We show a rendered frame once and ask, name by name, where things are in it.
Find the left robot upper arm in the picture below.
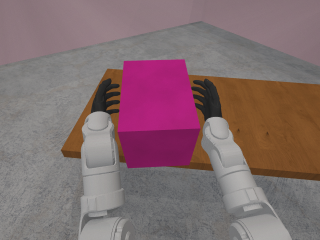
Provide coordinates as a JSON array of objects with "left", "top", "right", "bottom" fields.
[{"left": 79, "top": 216, "right": 136, "bottom": 240}]

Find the table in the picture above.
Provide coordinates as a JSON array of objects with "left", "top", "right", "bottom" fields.
[{"left": 61, "top": 68, "right": 320, "bottom": 181}]

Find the left robot hand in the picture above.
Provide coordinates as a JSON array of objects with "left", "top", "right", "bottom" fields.
[{"left": 91, "top": 78, "right": 121, "bottom": 115}]

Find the right robot hand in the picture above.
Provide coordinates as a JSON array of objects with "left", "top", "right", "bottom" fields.
[{"left": 191, "top": 78, "right": 223, "bottom": 122}]

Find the right robot forearm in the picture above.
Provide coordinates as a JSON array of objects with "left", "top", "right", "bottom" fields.
[{"left": 201, "top": 117, "right": 292, "bottom": 240}]

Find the left robot forearm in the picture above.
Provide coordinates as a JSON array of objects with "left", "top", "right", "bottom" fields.
[{"left": 78, "top": 111, "right": 126, "bottom": 240}]

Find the right robot upper arm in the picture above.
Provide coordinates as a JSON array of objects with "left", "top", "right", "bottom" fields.
[{"left": 229, "top": 213, "right": 291, "bottom": 240}]

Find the carton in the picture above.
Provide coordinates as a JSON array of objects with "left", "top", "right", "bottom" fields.
[{"left": 117, "top": 59, "right": 201, "bottom": 168}]

